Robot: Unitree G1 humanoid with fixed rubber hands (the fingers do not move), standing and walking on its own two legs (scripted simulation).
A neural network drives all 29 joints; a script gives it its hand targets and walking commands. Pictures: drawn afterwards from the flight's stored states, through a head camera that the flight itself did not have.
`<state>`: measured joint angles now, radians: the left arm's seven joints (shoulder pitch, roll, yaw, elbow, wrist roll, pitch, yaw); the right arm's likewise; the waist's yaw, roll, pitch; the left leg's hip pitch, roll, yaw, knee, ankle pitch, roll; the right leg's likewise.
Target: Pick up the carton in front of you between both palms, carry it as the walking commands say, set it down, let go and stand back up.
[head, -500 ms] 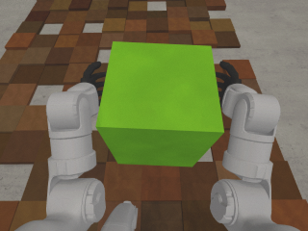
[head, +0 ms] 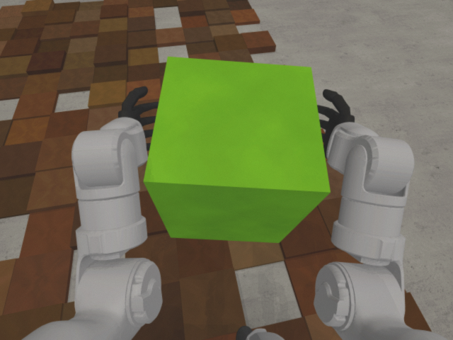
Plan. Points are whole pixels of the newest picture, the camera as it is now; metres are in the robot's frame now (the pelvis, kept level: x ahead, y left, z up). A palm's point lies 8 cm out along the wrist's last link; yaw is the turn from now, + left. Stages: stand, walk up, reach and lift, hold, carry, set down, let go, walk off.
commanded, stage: carry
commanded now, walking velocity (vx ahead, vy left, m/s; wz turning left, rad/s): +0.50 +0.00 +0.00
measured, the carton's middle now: (231, 163) +0.39 -0.03 +0.09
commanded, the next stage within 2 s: none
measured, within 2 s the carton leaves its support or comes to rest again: neither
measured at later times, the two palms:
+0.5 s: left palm (130, 42) +0.71 +0.17 +0.13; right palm (264, 37) +0.71 -0.13 +0.14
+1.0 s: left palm (161, 16) +0.97 +0.13 +0.07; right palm (260, 9) +1.00 -0.17 +0.07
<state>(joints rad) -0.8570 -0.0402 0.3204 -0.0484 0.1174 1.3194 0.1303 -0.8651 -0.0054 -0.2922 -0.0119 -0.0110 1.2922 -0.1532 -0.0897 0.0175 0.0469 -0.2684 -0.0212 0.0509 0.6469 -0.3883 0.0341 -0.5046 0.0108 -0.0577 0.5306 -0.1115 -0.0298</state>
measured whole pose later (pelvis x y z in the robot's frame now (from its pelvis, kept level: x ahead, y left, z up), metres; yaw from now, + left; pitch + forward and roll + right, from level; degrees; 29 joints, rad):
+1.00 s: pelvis +0.63 -0.04 -0.02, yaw +2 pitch +4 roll +2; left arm -0.60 -0.02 0.21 0.20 0.09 1.18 0.12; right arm -0.67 0.00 -0.18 0.25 -0.06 1.17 -0.12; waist 0.02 0.00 -0.04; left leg -0.58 0.01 0.02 1.24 -0.41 0.02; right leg -0.38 0.05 -0.08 0.51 -0.23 -0.12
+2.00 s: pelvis +1.21 -0.03 -0.01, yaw +1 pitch +6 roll +0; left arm -0.65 -0.01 0.20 0.05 0.03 1.21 0.16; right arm -0.69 0.00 -0.22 0.05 -0.04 1.22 -0.13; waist 0.06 0.02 -0.02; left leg -0.62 0.05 0.05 0.69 -0.18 0.01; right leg -0.19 0.00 -0.12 0.38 -0.33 -0.03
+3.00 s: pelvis +1.86 +0.04 +0.01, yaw +1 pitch +4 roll +0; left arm -0.25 -0.08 0.13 -0.31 0.08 1.30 0.11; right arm -0.24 0.14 -0.11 -0.30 -0.12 1.25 -0.10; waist -0.02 -0.02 -0.18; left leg -0.35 0.02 0.16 0.51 -0.21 0.15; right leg -0.36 -0.03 -0.07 1.00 -0.47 -0.02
